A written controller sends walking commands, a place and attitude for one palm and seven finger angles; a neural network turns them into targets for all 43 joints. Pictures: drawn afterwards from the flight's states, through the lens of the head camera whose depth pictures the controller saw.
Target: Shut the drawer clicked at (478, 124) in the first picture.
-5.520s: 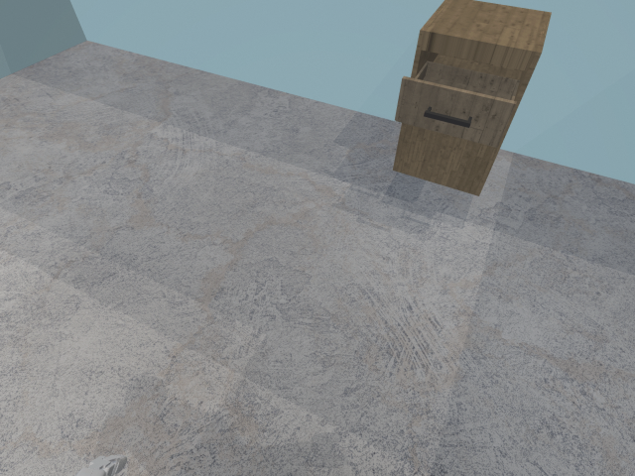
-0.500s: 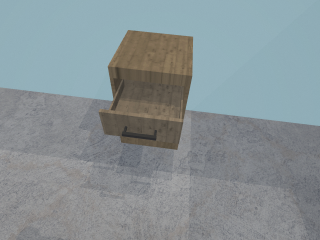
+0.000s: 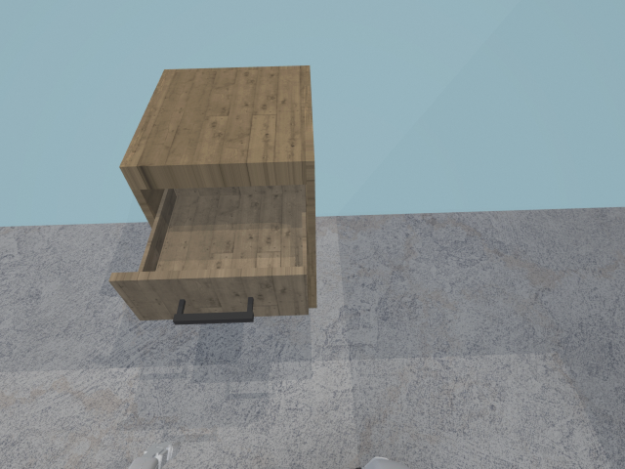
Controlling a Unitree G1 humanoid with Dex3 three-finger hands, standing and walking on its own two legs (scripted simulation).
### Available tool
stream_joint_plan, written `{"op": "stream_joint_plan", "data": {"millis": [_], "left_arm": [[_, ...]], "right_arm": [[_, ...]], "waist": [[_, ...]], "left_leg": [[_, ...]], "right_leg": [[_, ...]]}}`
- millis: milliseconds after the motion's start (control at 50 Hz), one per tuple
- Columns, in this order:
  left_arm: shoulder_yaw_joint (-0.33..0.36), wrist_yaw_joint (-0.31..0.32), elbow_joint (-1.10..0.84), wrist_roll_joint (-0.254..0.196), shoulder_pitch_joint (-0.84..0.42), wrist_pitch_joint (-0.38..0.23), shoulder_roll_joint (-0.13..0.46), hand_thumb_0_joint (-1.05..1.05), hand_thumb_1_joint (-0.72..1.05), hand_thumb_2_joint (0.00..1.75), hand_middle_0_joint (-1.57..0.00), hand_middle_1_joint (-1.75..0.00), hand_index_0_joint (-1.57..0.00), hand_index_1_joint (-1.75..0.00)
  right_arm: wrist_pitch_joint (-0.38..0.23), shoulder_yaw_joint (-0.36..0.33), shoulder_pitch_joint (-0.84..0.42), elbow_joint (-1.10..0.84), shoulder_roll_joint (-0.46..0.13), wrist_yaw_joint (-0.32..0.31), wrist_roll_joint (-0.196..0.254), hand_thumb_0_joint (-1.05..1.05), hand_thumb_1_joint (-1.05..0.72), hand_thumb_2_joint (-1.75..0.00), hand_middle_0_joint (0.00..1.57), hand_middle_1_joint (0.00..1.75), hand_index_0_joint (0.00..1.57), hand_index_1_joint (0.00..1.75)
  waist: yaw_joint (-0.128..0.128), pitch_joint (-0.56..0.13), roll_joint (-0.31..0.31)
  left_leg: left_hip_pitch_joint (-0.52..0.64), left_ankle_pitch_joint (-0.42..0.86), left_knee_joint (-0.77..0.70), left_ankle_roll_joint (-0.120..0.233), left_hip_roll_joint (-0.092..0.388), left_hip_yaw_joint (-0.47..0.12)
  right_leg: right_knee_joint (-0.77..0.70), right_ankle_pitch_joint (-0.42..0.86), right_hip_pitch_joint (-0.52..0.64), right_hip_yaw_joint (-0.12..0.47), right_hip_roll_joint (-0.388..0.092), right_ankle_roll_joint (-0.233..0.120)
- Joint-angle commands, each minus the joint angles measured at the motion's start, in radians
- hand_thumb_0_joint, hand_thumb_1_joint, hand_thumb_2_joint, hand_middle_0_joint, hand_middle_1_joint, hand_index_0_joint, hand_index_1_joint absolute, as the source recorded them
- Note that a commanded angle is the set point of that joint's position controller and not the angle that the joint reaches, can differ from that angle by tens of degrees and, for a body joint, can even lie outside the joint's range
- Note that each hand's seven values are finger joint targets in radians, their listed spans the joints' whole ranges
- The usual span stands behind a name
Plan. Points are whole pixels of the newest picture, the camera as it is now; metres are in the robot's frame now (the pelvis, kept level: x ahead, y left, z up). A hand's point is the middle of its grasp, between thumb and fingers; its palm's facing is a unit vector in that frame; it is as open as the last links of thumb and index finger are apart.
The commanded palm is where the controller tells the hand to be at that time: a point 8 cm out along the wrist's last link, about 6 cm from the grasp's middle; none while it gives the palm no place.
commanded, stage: take the last steps up to it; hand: left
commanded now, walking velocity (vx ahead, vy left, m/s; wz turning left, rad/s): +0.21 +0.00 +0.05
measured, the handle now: (215, 310) +0.45 +0.22 -0.23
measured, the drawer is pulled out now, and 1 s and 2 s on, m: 0.25 0.25 0.25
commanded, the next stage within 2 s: come to a stop and stand still in 0.22 s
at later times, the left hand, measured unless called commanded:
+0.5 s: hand out of the picture +0.09 +0.16 -0.17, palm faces +0.11 -0.98 -0.14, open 7.3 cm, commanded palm none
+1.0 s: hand out of the picture +0.12 +0.15 -0.15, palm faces +0.01 -0.97 -0.23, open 7.3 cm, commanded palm none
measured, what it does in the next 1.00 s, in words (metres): walks ahead: left foot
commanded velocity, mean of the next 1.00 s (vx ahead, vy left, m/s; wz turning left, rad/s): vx -0.03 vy -0.02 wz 0.02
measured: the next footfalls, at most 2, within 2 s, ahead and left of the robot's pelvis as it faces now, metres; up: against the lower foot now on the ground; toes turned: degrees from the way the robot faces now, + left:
left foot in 0.40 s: +0.19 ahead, +0.10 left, +0.00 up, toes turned +1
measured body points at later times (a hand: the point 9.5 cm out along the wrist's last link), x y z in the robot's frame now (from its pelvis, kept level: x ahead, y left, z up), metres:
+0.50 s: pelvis +0.12 +0.00 +0.02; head +0.12 +0.03 +0.47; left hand +0.09 +0.21 -0.15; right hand +0.21 -0.21 -0.12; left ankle +0.16 +0.10 -0.72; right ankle +0.10 -0.10 -0.72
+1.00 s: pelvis +0.11 -0.03 +0.02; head +0.10 -0.04 +0.47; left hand +0.12 +0.20 -0.13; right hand +0.10 -0.25 -0.15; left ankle +0.16 +0.10 -0.72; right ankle +0.10 -0.10 -0.72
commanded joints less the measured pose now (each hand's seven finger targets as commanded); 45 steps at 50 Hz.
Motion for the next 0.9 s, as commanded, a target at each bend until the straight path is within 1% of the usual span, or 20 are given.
{"op": "stream_joint_plan", "data": {"millis": [0,20,40,60,100,140,260,280,300,340,360,380,400,420,440,560,640,700,760,880], "left_arm": [[0.053,0.027,0.06,-0.014,0.356,-0.012,0.237,0.0,0.9,0.9,-0.2,-0.3,-0.2,-0.3],[0.041,0.029,0.031,-0.014,0.245,-0.01,0.186,0.0,0.9,0.9,-0.2,-0.3,-0.2,-0.3],[0.027,0.034,0.012,-0.014,0.17,-0.012,0.135,0.0,0.9,0.9,-0.2,-0.3,-0.2,-0.3],[0.018,0.038,0.004,-0.01,0.138,-0.014,0.098,0.0,0.9,0.9,-0.2,-0.3,-0.2,-0.3],[0.004,0.04,0.007,-0.004,0.117,-0.021,0.063,0.0,0.9,0.9,-0.2,-0.3,-0.2,-0.3],[0.006,0.04,0.013,-0.001,0.134,-0.022,0.046,0.0,0.9,0.9,-0.2,-0.3,-0.2,-0.3],[0.004,0.037,0.057,0.002,0.207,-0.021,0.093,0.0,0.9,0.9,-0.2,-0.3,-0.2,-0.3],[0.007,0.038,0.062,0.002,0.203,-0.018,0.1,0.0,0.9,0.9,-0.2,-0.3,-0.2,-0.3],[0.005,0.039,0.067,-0.001,0.198,-0.015,0.097,0.0,0.9,0.9,-0.2,-0.3,-0.2,-0.3],[-0.009,0.045,0.085,-0.011,0.184,-0.005,0.063,0.0,0.9,0.9,-0.2,-0.3,-0.2,-0.3],[-0.019,0.046,0.097,-0.01,0.199,0.0,0.035,0.0,0.9,0.9,-0.2,-0.3,-0.2,-0.3],[-0.033,0.052,0.102,-0.016,0.238,0.006,-0.005,0.0,0.9,0.9,-0.2,-0.3,-0.2,-0.3],[-0.041,0.061,0.114,-0.014,0.266,0.014,-0.02,0.0,0.9,0.9,-0.2,-0.3,-0.2,-0.3],[-0.046,0.065,0.138,-0.015,0.287,0.028,-0.015,0.0,0.9,0.9,-0.2,-0.3,-0.2,-0.3],[-0.047,0.065,0.149,-0.016,0.296,0.039,0.002,0.0,0.9,0.9,-0.2,-0.3,-0.2,-0.3],[-0.033,0.066,0.122,-0.006,0.291,0.06,0.044,0.0,0.9,0.9,-0.2,-0.3,-0.2,-0.3],[-0.023,0.067,0.094,0.0,0.298,0.064,0.031,0.0,0.9,0.9,-0.2,-0.3,-0.2,-0.3],[-0.026,0.067,0.086,0.0,0.291,0.058,0.032,0.0,0.9,0.9,-0.2,-0.3,-0.2,-0.3],[-0.035,0.066,0.087,-0.004,0.257,0.045,0.044,0.0,0.9,0.9,-0.2,-0.3,-0.2,-0.3],[-0.049,0.062,0.111,-0.011,0.233,0.039,0.055,0.0,0.9,0.9,-0.2,-0.3,-0.2,-0.3]], "right_arm": [[-0.018,-0.022,-0.046,-0.109,-0.102,-0.006,0.024,0.0,-0.9,-0.9,0.2,0.3,0.2,0.3],[-0.013,-0.027,-0.071,-0.113,-0.108,-0.003,0.017,0.0,-0.9,-0.9,0.2,0.3,0.2,0.3],[-0.005,-0.025,-0.088,-0.107,-0.106,-0.001,0.008,0.0,-0.9,-0.9,0.2,0.3,0.2,0.3],[0.005,-0.025,-0.078,-0.1,-0.089,0.0,0.004,0.0,-0.9,-0.9,0.2,0.3,0.2,0.3],[0.022,-0.017,-0.035,-0.084,-0.073,0.001,-0.001,0.0,-0.9,-0.9,0.2,0.3,0.2,0.3],[0.03,-0.016,-0.044,-0.09,-0.062,0.001,-0.003,0.0,-0.9,-0.9,0.2,0.3,0.2,0.3],[0.01,-0.007,-0.187,-0.138,-0.066,0.014,0.005,0.0,-0.9,-0.9,0.2,0.3,0.2,0.3],[0.007,-0.006,-0.192,-0.141,-0.07,0.013,0.005,0.0,-0.9,-0.9,0.2,0.3,0.2,0.3],[0.004,-0.002,-0.187,-0.138,-0.075,0.01,0.005,0.0,-0.9,-0.9,0.2,0.3,0.2,0.3],[-0.002,0.013,-0.157,-0.107,-0.072,-0.002,0.008,0.0,-0.9,-0.9,0.2,0.3,0.2,0.3],[-0.011,0.014,-0.125,-0.09,-0.093,-0.006,0.01,0.0,-0.9,-0.9,0.2,0.3,0.2,0.3],[-0.015,0.017,-0.123,-0.093,-0.141,-0.015,0.006,0.0,-0.9,-0.9,0.2,0.3,0.2,0.3],[-0.006,0.017,-0.144,-0.095,-0.158,-0.024,0.007,0.0,-0.9,-0.9,0.2,0.3,0.2,0.3],[-0.002,0.022,-0.187,-0.089,-0.156,-0.034,0.014,0.0,-0.9,-0.9,0.2,0.3,0.2,0.3],[0.005,0.023,-0.214,-0.094,-0.153,-0.04,0.02,0.0,-0.9,-0.9,0.2,0.3,0.2,0.3],[0.035,-0.01,-0.236,-0.116,-0.175,-0.045,0.028,0.0,-0.9,-0.9,0.2,0.3,0.2,0.3],[0.045,-0.022,-0.239,-0.13,-0.178,-0.041,0.023,0.0,-0.9,-0.9,0.2,0.3,0.2,0.3],[0.044,-0.014,-0.247,-0.131,-0.155,-0.032,0.02,0.0,-0.9,-0.9,0.2,0.3,0.2,0.3],[0.046,0.002,-0.239,-0.115,-0.123,-0.02,0.021,0.0,-0.9,-0.9,0.2,0.3,0.2,0.3],[0.051,0.027,-0.194,-0.065,-0.114,-0.014,0.017,0.0,-0.9,-0.9,0.2,0.3,0.2,0.3]], "waist": [[0.144,-0.211,-0.182],[0.107,-0.136,-0.139],[0.075,-0.077,-0.076],[0.048,-0.052,-0.058],[0.006,-0.037,-0.106],[0.002,-0.036,-0.095],[0.061,-0.052,-0.068],[0.055,-0.042,-0.079],[0.051,-0.043,-0.076],[0.03,-0.05,-0.065],[0.028,-0.055,0.003],[0.052,-0.083,0.109],[0.066,-0.082,0.106],[0.078,-0.094,0.185],[0.081,-0.081,0.201],[0.059,-0.067,0.047],[0.057,-0.11,0.06],[0.06,-0.11,0.011],[0.047,-0.077,-0.026],[0.045,0.032,-0.014]], "left_leg": [[-0.552,-0.064,0.74,0.067,-0.025,-0.151],[-0.574,0.023,0.757,0.065,0.012,-0.159],[-0.549,0.102,0.724,0.059,0.042,-0.166],[-0.5,0.128,0.669,0.051,0.051,-0.16],[-0.453,0.159,0.571,0.031,0.047,-0.135],[-0.434,0.173,0.465,0.018,0.038,-0.111],[-0.383,0.162,0.161,0.017,-0.005,-0.076],[-0.357,0.167,0.127,0.019,-0.005,-0.081],[-0.311,0.189,0.069,0.019,-0.012,-0.08],[-0.155,0.345,-0.127,0.007,-0.023,-0.093],[-0.08,0.544,-0.17,0.014,0.028,-0.143],[-0.068,0.808,-0.173,0.06,0.136,-0.233],[-0.109,0.899,-0.183,0.097,0.184,-0.252],[-0.13,0.9,-0.228,0.107,0.185,-0.265],[-0.138,0.876,-0.255,0.109,0.174,-0.262],[-0.089,0.811,-0.21,0.105,0.151,-0.233],[-0.108,0.674,-0.207,0.105,0.143,-0.223],[-0.165,0.489,-0.209,0.084,0.104,-0.202],[-0.174,0.339,-0.229,0.055,0.066,-0.18],[-0.184,0.252,-0.265,0.033,0.042,-0.164]], "right_leg": [[-0.34,-0.006,0.491,0.566,-0.374,-0.2],[-0.372,-0.131,0.381,0.497,-0.341,-0.186],[-0.39,-0.138,0.266,0.382,-0.294,-0.159],[-0.402,-0.085,0.182,0.3,-0.257,-0.145],[-0.417,0.029,0.113,0.18,-0.218,-0.128],[-0.425,0.056,0.108,0.143,-0.195,-0.132],[-0.403,0.095,0.218,0.18,-0.208,-0.156],[-0.392,0.079,0.211,0.181,-0.213,-0.154],[-0.371,0.079,0.207,0.174,-0.2,-0.144],[-0.274,0.162,0.175,0.123,-0.139,-0.083],[-0.194,0.144,0.142,0.097,-0.081,-0.04],[-0.161,0.043,0.147,0.078,-0.029,0.008],[-0.17,-0.085,0.194,0.059,-0.004,0.028],[-0.159,-0.135,0.234,0.045,-0.002,0.051],[-0.153,-0.156,0.244,0.054,-0.008,0.057],[-0.174,-0.015,0.189,0.084,-0.031,0.045],[-0.146,-0.019,0.176,0.096,-0.029,0.036],[-0.192,0.004,0.204,0.125,-0.041,0.022],[-0.252,-0.021,0.185,0.157,-0.067,0.01],[-0.342,-0.185,0.134,0.175,-0.074,0.004]]}}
